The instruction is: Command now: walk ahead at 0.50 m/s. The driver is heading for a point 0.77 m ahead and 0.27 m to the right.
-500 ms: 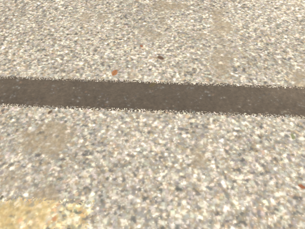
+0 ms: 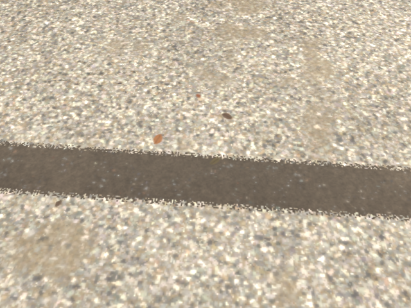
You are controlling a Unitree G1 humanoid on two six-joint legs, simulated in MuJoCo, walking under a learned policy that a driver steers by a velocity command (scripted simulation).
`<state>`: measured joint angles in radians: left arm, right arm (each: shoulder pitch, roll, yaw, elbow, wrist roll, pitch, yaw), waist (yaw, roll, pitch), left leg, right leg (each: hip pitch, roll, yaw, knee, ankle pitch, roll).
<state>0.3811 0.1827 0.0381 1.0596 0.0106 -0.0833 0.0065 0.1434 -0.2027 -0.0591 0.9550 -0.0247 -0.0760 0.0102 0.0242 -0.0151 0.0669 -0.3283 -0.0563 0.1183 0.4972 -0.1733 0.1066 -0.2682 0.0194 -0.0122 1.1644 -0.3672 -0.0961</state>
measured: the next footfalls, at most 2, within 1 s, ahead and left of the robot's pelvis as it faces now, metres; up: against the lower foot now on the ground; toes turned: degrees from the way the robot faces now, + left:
right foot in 0.44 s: +0.40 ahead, -0.11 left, +0.00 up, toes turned -6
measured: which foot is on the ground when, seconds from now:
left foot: down 0.00-0.44, up 0.46-1.00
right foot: up 0.00-0.42, down 0.44-1.00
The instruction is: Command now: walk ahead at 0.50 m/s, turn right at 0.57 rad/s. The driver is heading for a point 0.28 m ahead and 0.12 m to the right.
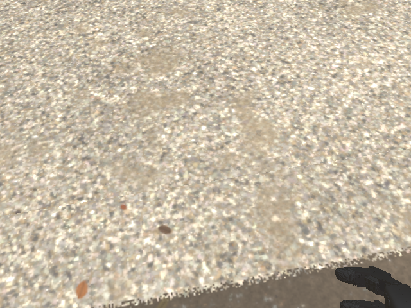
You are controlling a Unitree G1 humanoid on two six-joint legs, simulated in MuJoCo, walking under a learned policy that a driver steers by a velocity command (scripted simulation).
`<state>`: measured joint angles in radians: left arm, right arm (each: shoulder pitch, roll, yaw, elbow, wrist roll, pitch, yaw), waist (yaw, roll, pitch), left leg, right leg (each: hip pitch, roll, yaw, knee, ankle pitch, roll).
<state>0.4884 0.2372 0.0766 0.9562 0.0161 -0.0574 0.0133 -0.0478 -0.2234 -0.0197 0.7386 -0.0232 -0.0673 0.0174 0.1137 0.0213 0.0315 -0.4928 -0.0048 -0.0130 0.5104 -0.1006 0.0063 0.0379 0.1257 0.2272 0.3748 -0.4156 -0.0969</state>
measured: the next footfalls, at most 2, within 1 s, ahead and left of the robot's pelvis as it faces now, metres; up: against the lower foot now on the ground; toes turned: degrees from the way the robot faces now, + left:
left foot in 0.02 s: +0.17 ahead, +0.11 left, +0.00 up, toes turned -2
right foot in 0.48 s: +0.32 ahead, -0.11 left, +0.00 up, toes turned -11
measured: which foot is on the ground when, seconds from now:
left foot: up 0.00-0.00, down 0.02-0.48, up 0.50-0.78, down 0.80-1.00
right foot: down 0.00-0.02, up 0.04-0.46, down 0.48-1.00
